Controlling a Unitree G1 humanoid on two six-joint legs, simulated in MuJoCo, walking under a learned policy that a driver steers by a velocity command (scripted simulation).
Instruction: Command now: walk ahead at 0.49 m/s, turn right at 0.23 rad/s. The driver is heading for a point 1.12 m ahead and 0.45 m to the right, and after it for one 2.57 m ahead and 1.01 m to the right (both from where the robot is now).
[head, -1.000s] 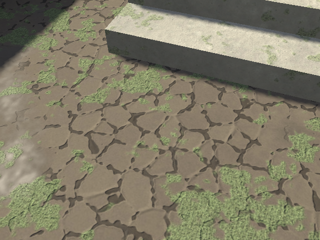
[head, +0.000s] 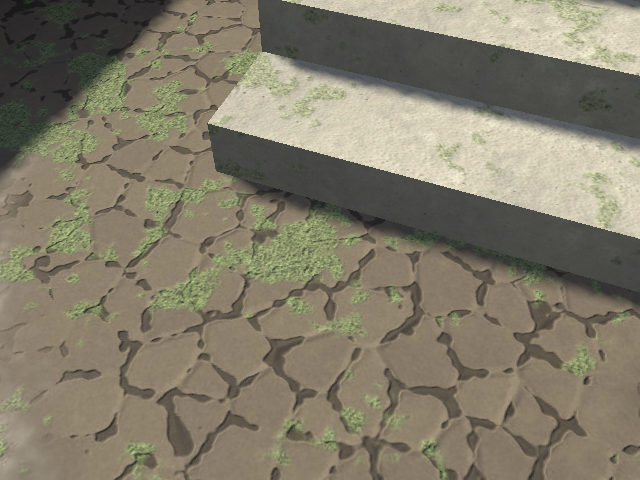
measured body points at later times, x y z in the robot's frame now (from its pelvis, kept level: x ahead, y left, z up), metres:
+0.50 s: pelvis +0.28 +0.05 +0.01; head +0.31 +0.06 +0.46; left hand +0.40 +0.30 -0.13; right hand +0.35 -0.24 -0.09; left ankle +0.35 +0.14 -0.73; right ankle +0.18 -0.08 -0.64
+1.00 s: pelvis +0.49 -0.10 -0.01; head +0.52 -0.13 +0.44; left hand +0.79 +0.03 -0.10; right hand +0.40 -0.37 -0.13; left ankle +0.44 +0.12 -0.63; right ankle +0.52 -0.19 -0.73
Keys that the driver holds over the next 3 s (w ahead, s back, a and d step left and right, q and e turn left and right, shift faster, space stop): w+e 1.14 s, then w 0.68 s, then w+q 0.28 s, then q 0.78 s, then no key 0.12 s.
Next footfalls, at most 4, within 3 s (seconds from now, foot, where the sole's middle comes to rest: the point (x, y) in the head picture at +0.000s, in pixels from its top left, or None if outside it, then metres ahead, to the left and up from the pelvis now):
0.36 left None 0.39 0.13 -0.77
0.90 right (438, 437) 0.55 -0.22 -0.77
1.40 left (427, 302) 0.88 -0.23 -0.77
1.88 right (545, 319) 0.84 -0.51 -0.77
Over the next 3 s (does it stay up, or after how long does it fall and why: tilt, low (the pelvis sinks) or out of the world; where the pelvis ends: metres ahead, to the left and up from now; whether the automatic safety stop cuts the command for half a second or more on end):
stays up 1.08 -0.60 0.17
